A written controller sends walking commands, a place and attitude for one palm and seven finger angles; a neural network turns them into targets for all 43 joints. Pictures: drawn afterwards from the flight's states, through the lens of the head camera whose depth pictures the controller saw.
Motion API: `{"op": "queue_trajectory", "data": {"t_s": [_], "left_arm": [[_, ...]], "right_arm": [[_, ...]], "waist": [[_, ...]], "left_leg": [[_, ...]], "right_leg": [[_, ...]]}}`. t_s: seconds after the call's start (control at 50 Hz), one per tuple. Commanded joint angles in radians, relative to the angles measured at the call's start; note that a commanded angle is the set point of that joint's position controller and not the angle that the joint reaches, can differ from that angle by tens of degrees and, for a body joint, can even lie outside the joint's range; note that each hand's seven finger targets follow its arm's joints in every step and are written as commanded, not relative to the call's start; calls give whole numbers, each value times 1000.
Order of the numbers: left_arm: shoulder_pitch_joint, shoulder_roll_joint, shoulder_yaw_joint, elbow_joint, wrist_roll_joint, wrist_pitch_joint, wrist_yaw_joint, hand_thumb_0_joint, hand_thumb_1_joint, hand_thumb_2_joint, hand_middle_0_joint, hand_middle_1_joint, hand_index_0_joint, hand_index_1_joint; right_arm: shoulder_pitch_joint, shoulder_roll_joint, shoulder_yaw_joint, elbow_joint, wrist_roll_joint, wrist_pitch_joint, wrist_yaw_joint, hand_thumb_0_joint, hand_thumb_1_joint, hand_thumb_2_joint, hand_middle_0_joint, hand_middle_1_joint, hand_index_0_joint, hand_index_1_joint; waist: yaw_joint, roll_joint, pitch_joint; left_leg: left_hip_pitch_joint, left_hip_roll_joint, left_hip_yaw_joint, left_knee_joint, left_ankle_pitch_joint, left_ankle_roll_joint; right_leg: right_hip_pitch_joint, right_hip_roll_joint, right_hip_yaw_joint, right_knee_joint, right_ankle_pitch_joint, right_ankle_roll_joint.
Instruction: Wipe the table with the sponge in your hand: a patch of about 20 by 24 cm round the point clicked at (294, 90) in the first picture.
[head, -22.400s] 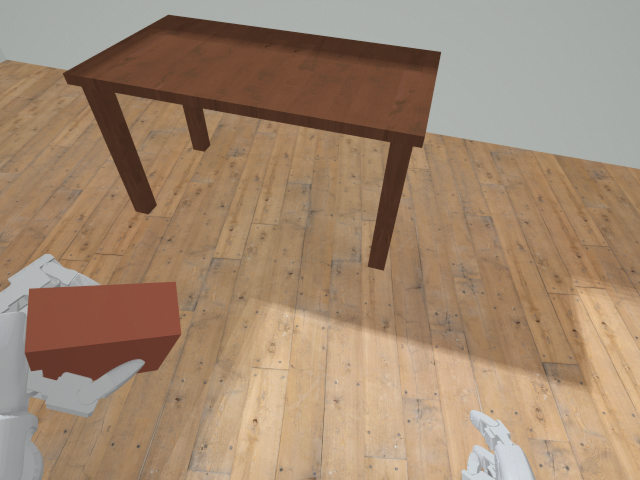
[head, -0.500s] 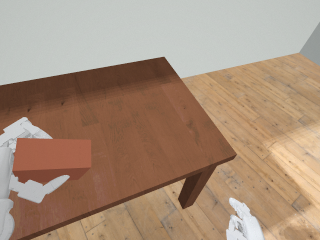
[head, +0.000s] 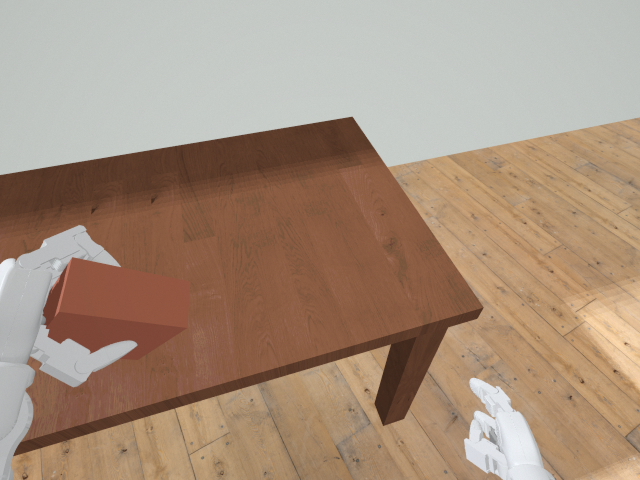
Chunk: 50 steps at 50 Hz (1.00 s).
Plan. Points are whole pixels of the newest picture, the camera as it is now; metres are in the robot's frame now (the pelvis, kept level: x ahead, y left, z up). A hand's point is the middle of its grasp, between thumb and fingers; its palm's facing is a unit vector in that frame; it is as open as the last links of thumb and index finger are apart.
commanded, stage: turn the palm down, sponge in hand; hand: left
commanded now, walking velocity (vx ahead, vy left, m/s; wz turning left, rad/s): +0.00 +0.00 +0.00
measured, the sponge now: (127, 318) +0.24 +0.24 +0.12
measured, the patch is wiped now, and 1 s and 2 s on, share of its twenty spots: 0.00 0.00 0.00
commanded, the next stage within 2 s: move the sponge above the wiping area in 1.80 s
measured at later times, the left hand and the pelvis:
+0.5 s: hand (98, 311) +0.23 +0.26 +0.13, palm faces +0.22 -0.45 -0.86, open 9.6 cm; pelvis +0.01 -0.03 -0.01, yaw -1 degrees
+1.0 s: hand (85, 318) +0.24 +0.29 +0.11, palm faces +0.09 -0.25 -0.96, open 9.6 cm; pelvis +0.02 +0.01 +0.01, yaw -1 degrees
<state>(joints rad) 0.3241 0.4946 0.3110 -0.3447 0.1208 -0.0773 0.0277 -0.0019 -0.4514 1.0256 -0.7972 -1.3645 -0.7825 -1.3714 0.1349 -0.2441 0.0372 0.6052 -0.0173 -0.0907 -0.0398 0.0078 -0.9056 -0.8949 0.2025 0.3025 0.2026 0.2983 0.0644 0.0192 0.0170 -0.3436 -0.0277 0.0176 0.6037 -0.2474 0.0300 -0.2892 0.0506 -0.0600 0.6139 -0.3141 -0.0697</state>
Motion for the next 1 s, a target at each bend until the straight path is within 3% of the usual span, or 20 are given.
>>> {"op": "queue_trajectory", "data": {"t_s": [0.0,0.08,0.14,0.18,0.2,0.26,0.28,0.3,0.38,0.44,0.48,0.5,0.58,0.6,0.68,0.7,0.78,0.8,0.94,0.98], "left_arm": [[-298,273,168,-130,37,-8,56,0,100,1300,-1200,-1600,-1200,-1600],[-248,312,141,-72,59,78,-37,0,100,1300,-1200,-1600,-1200,-1600],[-212,325,161,-97,58,52,-88,0,100,1300,-1200,-1600,-1200,-1600],[-184,391,232,-144,65,14,-88,0,100,1300,-1200,-1600,-1200,-1600],[-187,359,217,-155,69,-4,-81,0,100,1300,-1200,-1600,-1200,-1600],[-110,378,270,-139,77,-33,-38,0,100,1300,-1200,-1600,-1200,-1600],[-105,418,308,-126,91,-25,-20,0,100,1300,-1200,-1600,-1200,-1600],[-111,369,264,-136,104,-21,-6,0,100,1300,-1200,-1600,-1200,-1600],[-101,376,226,-115,161,46,30,0,100,1300,-1200,-1600,-1200,-1600],[-100,343,156,-126,206,76,33,0,100,1300,-1200,-1600,-1200,-1600],[-106,379,160,-153,240,93,35,0,100,1300,-1200,-1600,-1200,-1600],[-121,337,119,-172,254,90,39,0,100,1300,-1200,-1600,-1200,-1600],[-143,396,148,-195,320,95,72,0,100,1300,-1200,-1600,-1200,-1600],[-133,342,104,-184,337,102,84,0,100,1300,-1200,-1600,-1200,-1600],[-132,363,114,-136,395,172,113,0,100,1300,-1200,-1600,-1200,-1600],[-139,309,59,-137,399,192,109,0,100,1300,-1200,-1600,-1200,-1600],[-167,325,26,-133,461,275,81,0,100,1300,-1200,-1600,-1200,-1600],[-174,263,-37,-134,468,286,69,0,100,1300,-1200,-1600,-1200,-1600],[-244,266,-85,-139,592,298,38,0,100,1300,-1200,-1600,-1200,-1600],[-304,304,-62,-166,630,300,44,0,100,1300,-1200,-1600,-1200,-1600]], "right_arm": [[-118,-112,-42,-138,8,-36,-30,0,-900,-900,200,300,200,300],[-134,-119,-35,-152,26,-19,-59,0,-900,-900,200,300,200,300],[-127,-120,-45,-158,23,-13,-72,0,-900,-900,200,300,200,300],[-132,-114,-48,-162,23,-16,-69,0,-900,-900,200,300,200,300],[-124,-103,-49,-162,20,-17,-64,0,-900,-900,200,300,200,300],[-82,-111,-68,-155,21,-16,-59,0,-900,-900,200,300,200,300],[-89,-112,-68,-153,24,-14,-56,0,-900,-900,200,300,200,300],[-90,-105,-70,-157,26,-9,-52,0,-900,-900,200,300,200,300],[-91,-116,-72,-172,38,6,-60,0,-900,-900,200,300,200,300],[-85,-123,-73,-184,39,13,-74,0,-900,-900,200,300,200,300],[-117,-121,-67,-192,45,17,-79,0,-900,-900,200,300,200,300],[-115,-112,-65,-194,43,16,-81,0,-900,-900,200,300,200,300],[-137,-114,-63,-188,43,15,-89,0,-900,-900,200,300,200,300],[-138,-102,-60,-188,41,17,-88,0,-900,-900,200,300,200,300],[-167,-109,-54,-176,48,31,-85,0,-900,-900,200,300,200,300],[-174,-104,-48,-181,50,36,-83,0,-900,-900,200,300,200,300],[-221,-110,-35,-177,56,61,-78,0,-900,-900,200,300,200,300],[-220,-103,-31,-181,57,65,-76,0,-900,-900,200,300,200,300],[-242,-105,-28,-151,46,77,-76,0,-900,-900,200,300,200,300],[-276,-103,-21,-148,41,79,-73,0,-900,-900,200,300,200,300]], "waist": [[-34,137,-147],[-18,50,-125],[-6,-33,-140],[17,-17,-176],[12,-5,-197],[16,-20,-211],[26,-15,-203],[21,11,-217],[14,30,-182],[4,-8,-193],[15,14,-197],[5,12,-211],[21,43,-195],[17,54,-195],[36,67,-180],[30,67,-187],[40,61,-177],[29,62,-169],[32,45,-182],[49,96,-189]], "left_leg": [[103,10,-24,-67,-44,1],[82,7,-6,-25,37,4],[52,13,-18,12,91,5],[42,6,-22,37,121,-2],[34,5,-23,45,130,-2],[-2,6,-27,78,129,-8],[-19,6,-31,90,125,-13],[-23,4,-29,91,132,-11],[-32,6,-27,94,98,-9],[-20,7,-26,89,101,1],[-5,4,-31,84,108,2],[14,4,-26,79,117,8],[53,8,-35,52,122,9],[67,8,-30,35,124,12],[91,18,-38,-18,120,7],[93,21,-34,-32,119,8],[126,21,-51,-80,144,8],[138,25,-48,-91,148,10],[215,32,-85,-152,173,10],[232,30,-102,-170,175,8]], "right_leg": [[-72,-40,77,-156,-7,39],[-24,-67,163,-204,15,46],[23,-92,202,-188,130,67],[60,-101,238,-166,218,72],[70,-109,230,-150,256,77],[63,-124,253,-122,327,87],[67,-129,288,-119,346,82],[70,-132,272,-103,372,81],[11,-125,291,-116,270,69],[10,-122,268,-112,277,75],[6,-111,285,-117,249,60],[8,-105,260,-118,246,61],[-27,-85,260,-140,167,39],[-26,-77,217,-138,163,39],[-34,-59,184,-147,141,28],[-18,-60,155,-144,146,32],[4,-44,152,-164,159,21],[11,-46,131,-168,163,23],[42,-33,125,-210,156,11],[59,-24,150,-219,153,-2]]}}
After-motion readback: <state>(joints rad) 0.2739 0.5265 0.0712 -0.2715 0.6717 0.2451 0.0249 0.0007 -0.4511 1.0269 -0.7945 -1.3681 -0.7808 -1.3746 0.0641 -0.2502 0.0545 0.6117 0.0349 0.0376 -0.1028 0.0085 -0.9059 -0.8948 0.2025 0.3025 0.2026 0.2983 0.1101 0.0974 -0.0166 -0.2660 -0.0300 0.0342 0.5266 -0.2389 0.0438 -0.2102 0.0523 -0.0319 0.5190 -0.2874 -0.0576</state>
